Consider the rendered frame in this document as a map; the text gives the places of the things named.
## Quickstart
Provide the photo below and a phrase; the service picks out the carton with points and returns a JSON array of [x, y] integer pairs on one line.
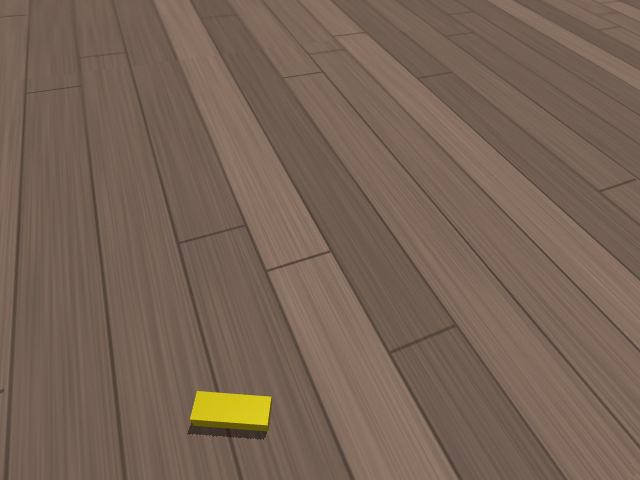
[[234, 411]]

